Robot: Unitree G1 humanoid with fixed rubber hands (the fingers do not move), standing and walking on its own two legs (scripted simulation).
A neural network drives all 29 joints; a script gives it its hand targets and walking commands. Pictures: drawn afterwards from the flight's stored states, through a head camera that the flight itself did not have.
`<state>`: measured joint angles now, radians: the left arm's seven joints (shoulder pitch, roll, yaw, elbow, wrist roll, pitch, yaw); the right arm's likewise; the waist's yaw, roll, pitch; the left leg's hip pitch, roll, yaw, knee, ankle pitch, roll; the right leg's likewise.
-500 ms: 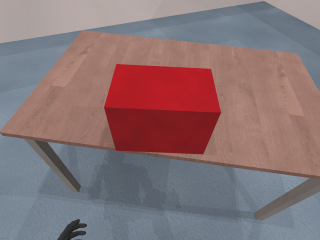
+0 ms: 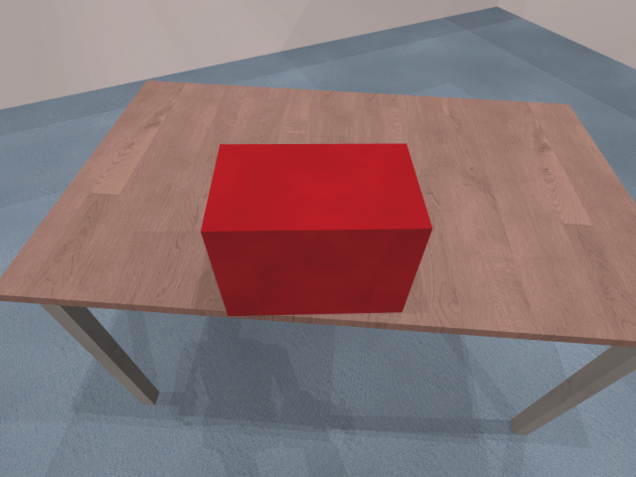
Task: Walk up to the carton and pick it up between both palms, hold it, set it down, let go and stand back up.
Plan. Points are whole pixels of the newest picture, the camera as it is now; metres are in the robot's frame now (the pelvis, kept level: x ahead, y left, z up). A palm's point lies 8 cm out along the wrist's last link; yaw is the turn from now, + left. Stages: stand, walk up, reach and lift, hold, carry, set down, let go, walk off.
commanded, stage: stand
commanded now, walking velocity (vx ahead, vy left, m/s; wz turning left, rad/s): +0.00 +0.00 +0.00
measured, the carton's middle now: (315, 232) +0.48 +0.01 +0.01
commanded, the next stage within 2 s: none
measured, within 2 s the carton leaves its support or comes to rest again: neither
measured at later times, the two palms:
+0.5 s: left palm out of the picture +0.06 +0.24 -0.13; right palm out of the picture +0.01 -0.24 -0.14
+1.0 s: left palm out of the picture +0.04 +0.24 -0.14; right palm out of the picture -0.02 -0.21 -0.15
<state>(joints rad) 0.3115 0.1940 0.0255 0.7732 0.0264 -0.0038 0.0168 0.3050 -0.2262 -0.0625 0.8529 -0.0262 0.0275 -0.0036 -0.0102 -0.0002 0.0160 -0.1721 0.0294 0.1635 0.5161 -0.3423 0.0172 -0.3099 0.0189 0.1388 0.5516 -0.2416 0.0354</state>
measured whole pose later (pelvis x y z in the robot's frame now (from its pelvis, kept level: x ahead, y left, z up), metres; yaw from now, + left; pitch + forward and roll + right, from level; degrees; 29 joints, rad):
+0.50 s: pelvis +0.02 +0.00 +0.00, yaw -1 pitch -1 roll +0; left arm 0.29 0.17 0.02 0.92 0.02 0.01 0.04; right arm 0.33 -0.20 -0.06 1.01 -0.02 0.04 -0.03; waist -0.02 0.01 0.02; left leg -0.12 0.03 0.17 0.50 -0.37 0.02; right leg -0.27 0.02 0.15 0.55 -0.27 0.04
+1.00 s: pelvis +0.02 +0.01 +0.00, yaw +0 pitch -2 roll +0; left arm 0.26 0.15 0.01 1.07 0.02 0.02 0.05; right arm 0.34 -0.16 -0.04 1.10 -0.02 0.02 -0.04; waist -0.02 0.01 0.04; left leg -0.07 0.02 0.17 0.48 -0.37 0.03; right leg -0.21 0.01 0.14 0.53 -0.27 0.05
